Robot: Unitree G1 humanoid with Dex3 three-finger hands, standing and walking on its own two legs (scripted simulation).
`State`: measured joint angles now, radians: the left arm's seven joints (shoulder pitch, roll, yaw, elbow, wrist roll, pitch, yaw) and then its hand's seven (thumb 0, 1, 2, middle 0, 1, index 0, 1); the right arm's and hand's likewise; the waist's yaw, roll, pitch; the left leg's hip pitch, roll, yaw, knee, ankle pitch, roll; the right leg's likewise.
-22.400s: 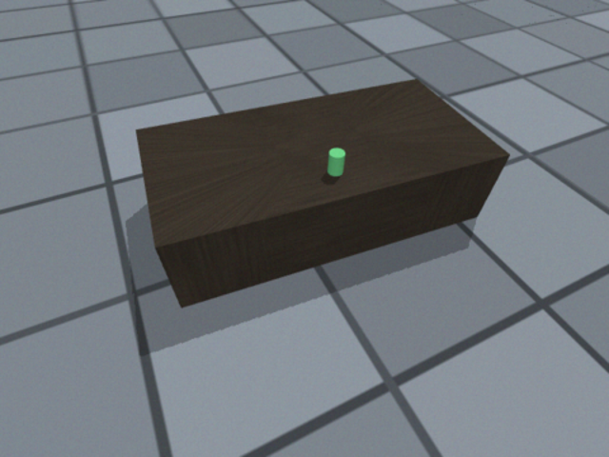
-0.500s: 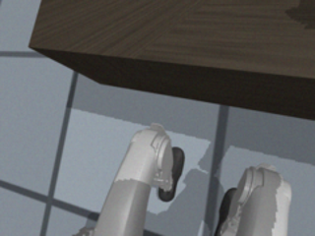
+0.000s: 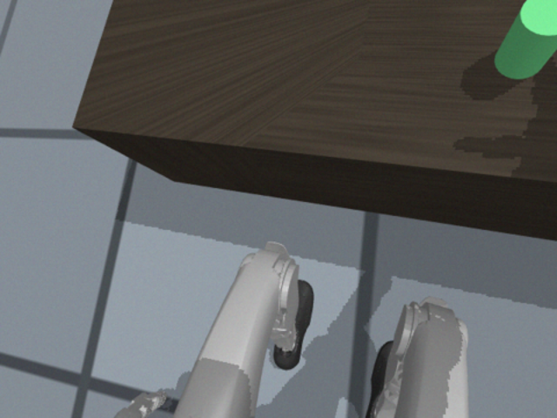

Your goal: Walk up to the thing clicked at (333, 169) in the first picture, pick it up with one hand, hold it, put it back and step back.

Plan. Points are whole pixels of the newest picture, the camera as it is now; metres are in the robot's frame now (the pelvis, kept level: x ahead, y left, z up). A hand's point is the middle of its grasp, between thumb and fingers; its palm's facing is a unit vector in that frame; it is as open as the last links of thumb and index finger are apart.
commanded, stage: home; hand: right
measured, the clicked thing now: (533, 38) +0.64 -0.16 -0.07
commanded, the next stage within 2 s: none
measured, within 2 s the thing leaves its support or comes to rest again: neither
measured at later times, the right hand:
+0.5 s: hand out of the picture +0.52 -0.22 +0.10, palm faces +0.06 +0.95 -0.31, open 16.9 cm
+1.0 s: hand out of the picture +0.32 -0.18 +0.17, palm faces +0.14 +0.95 -0.26, open 17.1 cm
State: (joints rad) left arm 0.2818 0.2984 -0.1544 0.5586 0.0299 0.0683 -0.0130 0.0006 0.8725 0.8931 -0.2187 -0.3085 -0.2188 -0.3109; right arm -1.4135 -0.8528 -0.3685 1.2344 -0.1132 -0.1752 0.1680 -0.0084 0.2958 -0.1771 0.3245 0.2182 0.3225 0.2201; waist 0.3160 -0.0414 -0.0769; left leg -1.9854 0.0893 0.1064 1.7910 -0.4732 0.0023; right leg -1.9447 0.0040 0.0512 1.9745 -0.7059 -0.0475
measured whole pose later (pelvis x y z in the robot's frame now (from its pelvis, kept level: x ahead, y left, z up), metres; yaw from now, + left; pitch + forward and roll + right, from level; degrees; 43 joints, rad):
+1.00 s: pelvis +0.10 +0.02 +0.26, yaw -3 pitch +10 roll +1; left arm 0.26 0.23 -0.02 0.59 -0.06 0.03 0.12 0.01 0.90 0.90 -0.20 -0.30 -0.21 -0.30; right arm 0.06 -0.22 -0.02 0.52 0.04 0.10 -0.12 -0.01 0.47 -0.10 0.06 0.07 0.07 0.07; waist 0.03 -0.02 -0.09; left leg -0.63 0.02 0.08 0.80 -0.34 0.02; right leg -0.54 -0.03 0.00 0.85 -0.48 0.00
